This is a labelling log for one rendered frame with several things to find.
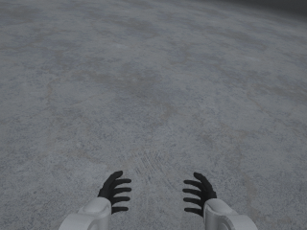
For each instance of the right robot hand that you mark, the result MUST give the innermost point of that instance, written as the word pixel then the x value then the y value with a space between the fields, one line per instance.
pixel 206 192

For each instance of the left robot hand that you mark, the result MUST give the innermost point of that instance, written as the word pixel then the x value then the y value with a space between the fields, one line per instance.
pixel 109 191

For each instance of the left robot forearm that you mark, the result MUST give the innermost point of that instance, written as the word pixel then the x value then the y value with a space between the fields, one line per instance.
pixel 95 215

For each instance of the right robot forearm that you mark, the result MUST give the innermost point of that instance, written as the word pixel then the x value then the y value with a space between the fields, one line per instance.
pixel 217 215

